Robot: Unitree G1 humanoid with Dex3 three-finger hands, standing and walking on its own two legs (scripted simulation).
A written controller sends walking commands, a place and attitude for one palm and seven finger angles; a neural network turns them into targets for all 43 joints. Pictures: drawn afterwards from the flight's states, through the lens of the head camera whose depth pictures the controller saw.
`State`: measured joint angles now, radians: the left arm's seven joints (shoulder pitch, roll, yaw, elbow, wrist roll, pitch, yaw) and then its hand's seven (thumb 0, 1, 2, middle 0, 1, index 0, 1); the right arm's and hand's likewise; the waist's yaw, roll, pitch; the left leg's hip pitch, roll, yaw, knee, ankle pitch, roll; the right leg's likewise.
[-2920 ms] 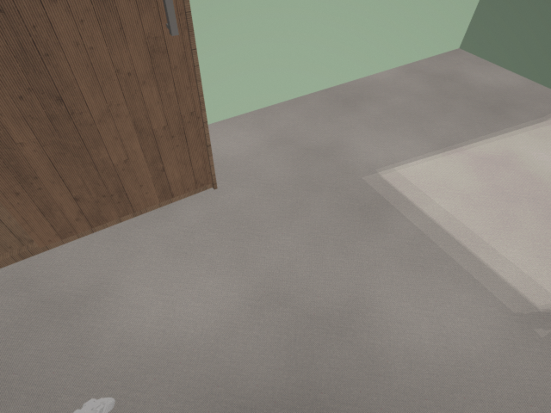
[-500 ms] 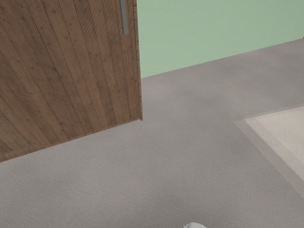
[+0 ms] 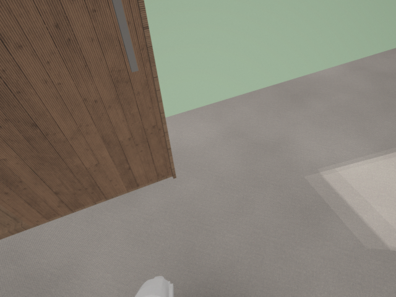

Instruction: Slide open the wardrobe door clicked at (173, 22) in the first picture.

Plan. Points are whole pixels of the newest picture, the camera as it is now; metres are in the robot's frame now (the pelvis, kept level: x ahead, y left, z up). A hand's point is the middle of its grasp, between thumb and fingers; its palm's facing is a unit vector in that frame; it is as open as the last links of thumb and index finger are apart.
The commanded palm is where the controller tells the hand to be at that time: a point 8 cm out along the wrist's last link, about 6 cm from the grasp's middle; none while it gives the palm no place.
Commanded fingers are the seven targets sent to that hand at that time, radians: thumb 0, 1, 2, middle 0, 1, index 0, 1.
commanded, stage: turn to face it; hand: right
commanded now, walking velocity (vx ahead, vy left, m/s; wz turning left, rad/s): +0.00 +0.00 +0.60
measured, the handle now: (122, 26) +0.82 +0.26 +0.17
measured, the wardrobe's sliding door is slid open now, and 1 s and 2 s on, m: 0.00 0.00 0.00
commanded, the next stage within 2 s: take the last steps up to it in 0.68 s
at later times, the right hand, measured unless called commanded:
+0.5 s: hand (259, 262) +0.24 -0.13 -0.17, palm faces -0.19 +0.96 -0.22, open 7.4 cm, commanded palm none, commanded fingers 0.00 -0.90 -0.90 0.20 0.30 0.20 0.30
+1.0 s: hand (265, 255) +0.26 -0.15 -0.17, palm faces -0.41 +0.89 -0.18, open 7.4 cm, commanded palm none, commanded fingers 0.00 -0.90 -0.90 0.20 0.30 0.20 0.30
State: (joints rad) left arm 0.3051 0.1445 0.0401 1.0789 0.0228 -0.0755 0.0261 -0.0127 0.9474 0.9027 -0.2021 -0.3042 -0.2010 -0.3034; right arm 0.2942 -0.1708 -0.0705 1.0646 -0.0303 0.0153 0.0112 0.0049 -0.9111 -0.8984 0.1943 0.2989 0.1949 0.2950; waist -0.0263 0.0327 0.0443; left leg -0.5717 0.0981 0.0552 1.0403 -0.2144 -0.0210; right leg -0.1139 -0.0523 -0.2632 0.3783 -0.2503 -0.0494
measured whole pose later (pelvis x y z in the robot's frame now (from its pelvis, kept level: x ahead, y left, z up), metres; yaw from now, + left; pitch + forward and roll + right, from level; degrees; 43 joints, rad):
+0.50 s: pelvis +0.10 +0.03 -0.01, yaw +14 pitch +0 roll +0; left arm 0.13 0.20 0.05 0.95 0.02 0.02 0.02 0.00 0.91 0.90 -0.20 -0.30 -0.20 -0.30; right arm 0.15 -0.18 -0.06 0.94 -0.03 0.02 0.00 0.00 -0.91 -0.90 0.20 0.30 0.20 0.30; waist 0.00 -0.01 0.05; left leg -0.34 -0.03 0.02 0.52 -0.19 0.05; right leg -0.45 -0.10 -0.05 0.91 -0.42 0.07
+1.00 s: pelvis +0.13 +0.00 +0.00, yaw +24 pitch +1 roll +2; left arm 0.32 0.17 0.04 1.04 0.04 -0.02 0.02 0.00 0.92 0.90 -0.20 -0.30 -0.20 -0.30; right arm 0.20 -0.21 -0.06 1.03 -0.02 0.06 0.03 0.01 -0.91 -0.90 0.19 0.30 0.19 0.30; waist 0.04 -0.01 0.05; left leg -0.31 0.03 0.06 0.76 -0.47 -0.02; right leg -0.19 -0.11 -0.20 0.45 -0.27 -0.01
